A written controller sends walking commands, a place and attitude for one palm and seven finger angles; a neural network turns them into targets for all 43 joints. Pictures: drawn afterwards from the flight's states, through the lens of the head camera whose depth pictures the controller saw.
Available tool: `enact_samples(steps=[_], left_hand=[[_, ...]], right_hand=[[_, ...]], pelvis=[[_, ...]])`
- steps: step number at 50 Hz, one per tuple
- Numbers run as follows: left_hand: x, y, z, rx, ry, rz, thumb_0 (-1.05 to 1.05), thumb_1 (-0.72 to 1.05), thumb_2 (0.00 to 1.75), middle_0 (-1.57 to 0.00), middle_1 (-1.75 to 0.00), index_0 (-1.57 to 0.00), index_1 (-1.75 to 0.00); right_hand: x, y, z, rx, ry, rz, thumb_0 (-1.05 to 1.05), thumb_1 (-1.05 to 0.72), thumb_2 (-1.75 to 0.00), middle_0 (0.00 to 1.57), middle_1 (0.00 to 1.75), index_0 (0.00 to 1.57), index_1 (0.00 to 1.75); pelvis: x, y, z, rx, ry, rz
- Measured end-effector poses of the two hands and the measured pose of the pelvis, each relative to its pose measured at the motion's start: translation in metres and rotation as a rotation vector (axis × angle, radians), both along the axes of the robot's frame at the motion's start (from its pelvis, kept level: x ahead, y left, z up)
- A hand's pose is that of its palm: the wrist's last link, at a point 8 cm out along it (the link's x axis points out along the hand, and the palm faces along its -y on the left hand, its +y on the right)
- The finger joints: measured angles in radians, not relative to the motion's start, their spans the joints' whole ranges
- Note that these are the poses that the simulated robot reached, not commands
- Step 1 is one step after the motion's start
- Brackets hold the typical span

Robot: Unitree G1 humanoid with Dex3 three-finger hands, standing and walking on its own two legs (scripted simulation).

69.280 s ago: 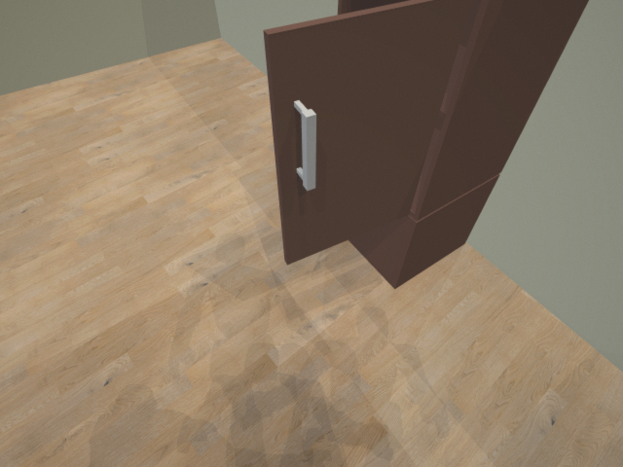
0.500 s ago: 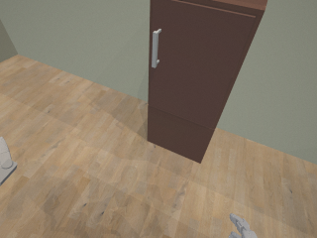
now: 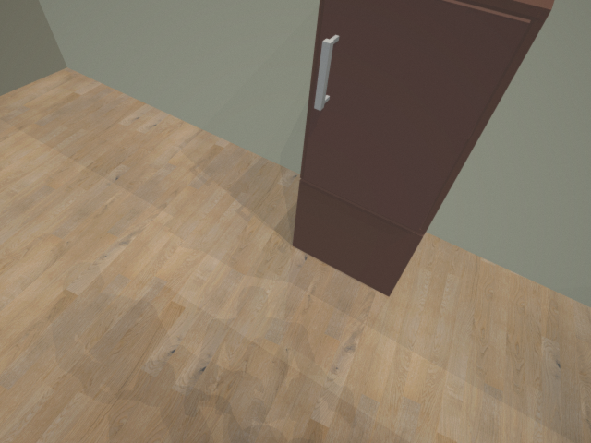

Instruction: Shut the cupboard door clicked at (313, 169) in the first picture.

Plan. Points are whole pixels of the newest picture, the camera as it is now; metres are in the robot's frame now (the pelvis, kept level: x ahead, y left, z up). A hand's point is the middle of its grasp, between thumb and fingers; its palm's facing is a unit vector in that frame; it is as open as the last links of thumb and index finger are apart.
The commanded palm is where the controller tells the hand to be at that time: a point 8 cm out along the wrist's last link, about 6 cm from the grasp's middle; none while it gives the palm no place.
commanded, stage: let the arm hang, fingers relaxed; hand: left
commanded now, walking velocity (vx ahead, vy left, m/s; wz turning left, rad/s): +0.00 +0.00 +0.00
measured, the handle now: (326, 73) +0.90 -0.03 +0.05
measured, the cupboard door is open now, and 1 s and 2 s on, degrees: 0 0 0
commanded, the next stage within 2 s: look to check the result in 0.72 s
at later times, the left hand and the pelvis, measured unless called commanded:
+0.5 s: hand out of the picture -0.03 +0.19 -0.17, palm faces +0.01 -0.99 -0.16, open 7.4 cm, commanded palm none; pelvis +0.00 +0.03 +0.01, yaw -3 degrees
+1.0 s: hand out of the picture -0.02 +0.22 -0.16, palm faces -0.02 -0.97 -0.22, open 7.4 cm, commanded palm none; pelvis +0.01 +0.03 +0.01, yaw -3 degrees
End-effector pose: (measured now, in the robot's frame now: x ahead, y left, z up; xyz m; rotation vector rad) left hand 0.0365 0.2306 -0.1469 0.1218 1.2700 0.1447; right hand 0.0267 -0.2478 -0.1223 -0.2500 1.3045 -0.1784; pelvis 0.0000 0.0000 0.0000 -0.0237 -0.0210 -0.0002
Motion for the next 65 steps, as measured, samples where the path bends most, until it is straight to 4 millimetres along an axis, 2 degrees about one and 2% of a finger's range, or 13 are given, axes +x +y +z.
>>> enact_samples(steps=[3, 7, 10, 14, 21, 31, 37, 46, 54, 65], left_hand=[[-0.032, 0.010, 0.003, 0.016, 0.100, 0.006, -0.03, 0.99, 0.89, -0.21, -0.30, -0.21, -0.30], [-0.065, 0.019, 0.010, 0.038, 0.207, 0.009, -0.01, 0.95, 0.90, -0.20, -0.30, -0.20, -0.30], [-0.080, 0.023, 0.014, 0.048, 0.252, 0.012, -0.01, 0.93, 0.90, -0.20, -0.30, -0.20, -0.30], [-0.087, 0.022, 0.016, 0.047, 0.269, 0.014, 0.00, 0.92, 0.90, -0.20, -0.30, -0.20, -0.30], [-0.077, 0.012, 0.012, 0.013, 0.228, 0.007, 0.00, 0.91, 0.90, -0.20, -0.30, -0.20, -0.30], [-0.059, 0.000, 0.005, -0.032, 0.169, -0.008, 0.00, 0.91, 0.90, -0.20, -0.30, -0.20, -0.30], [-0.059, 0.006, 0.007, -0.022, 0.178, -0.010, 0.00, 0.91, 0.90, -0.20, -0.30, -0.20, -0.30], [-0.063, 0.026, 0.013, 0.028, 0.209, -0.009, 0.00, 0.91, 0.90, -0.20, -0.30, -0.20, -0.30], [-0.048, 0.039, 0.017, 0.067, 0.196, -0.022, 0.00, 0.91, 0.90, -0.20, -0.30, -0.20, -0.30], [-0.002, 0.045, 0.020, 0.086, 0.112, -0.056, 0.00, 0.91, 0.90, -0.20, -0.30, -0.20, -0.30]], right_hand=[[-0.026, 0.012, -0.004, 0.028, 0.073, -0.036, 0.01, -0.90, -0.90, 0.19, 0.30, 0.20, 0.30], [-0.049, 0.030, -0.010, 0.073, 0.120, -0.078, 0.01, -0.90, -0.90, 0.19, 0.30, 0.20, 0.30], [-0.059, 0.043, -0.014, 0.103, 0.136, -0.098, 0.01, -0.90, -0.90, 0.19, 0.30, 0.20, 0.30], [-0.065, 0.058, -0.018, 0.132, 0.143, -0.113, 0.01, -0.90, -0.90, 0.20, 0.30, 0.20, 0.30], [-0.063, 0.072, -0.021, 0.152, 0.121, -0.126, 0.00, -0.90, -0.90, 0.20, 0.30, 0.20, 0.30], [-0.060, 0.075, -0.018, 0.134, 0.092, -0.136, 0.00, -0.90, -0.90, 0.19, 0.30, 0.20, 0.30], [-0.063, 0.071, -0.016, 0.122, 0.101, -0.142, 0.00, -0.90, -0.90, 0.19, 0.30, 0.20, 0.30], [-0.062, 0.059, -0.015, 0.103, 0.117, -0.140, 0.00, -0.90, -0.90, 0.19, 0.30, 0.20, 0.30], [-0.045, 0.041, -0.013, 0.075, 0.096, -0.123, 0.00, -0.90, -0.90, 0.20, 0.30, 0.20, 0.30], [-0.006, 0.019, -0.007, 0.039, 0.031, -0.089, 0.00, -0.90, -0.90, 0.20, 0.30, 0.20, 0.30]], pelvis=[[0.000, 0.003, 0.004, -0.001, -0.002, -0.006], [0.001, 0.009, 0.007, 0.001, -0.008, -0.019], [0.001, 0.013, 0.009, 0.004, -0.012, -0.027], [0.001, 0.018, 0.009, 0.008, -0.016, -0.034], [0.001, 0.025, 0.009, 0.013, -0.020, -0.042], [0.000, 0.031, 0.009, 0.016, -0.018, -0.046], [0.001, 0.032, 0.009, 0.017, -0.012, -0.047], [0.003, 0.031, 0.010, 0.018, -0.010, -0.049], [0.008, 0.029, 0.010, 0.018, -0.012, -0.050], [0.016, 0.025, 0.012, 0.019, -0.013, -0.049]])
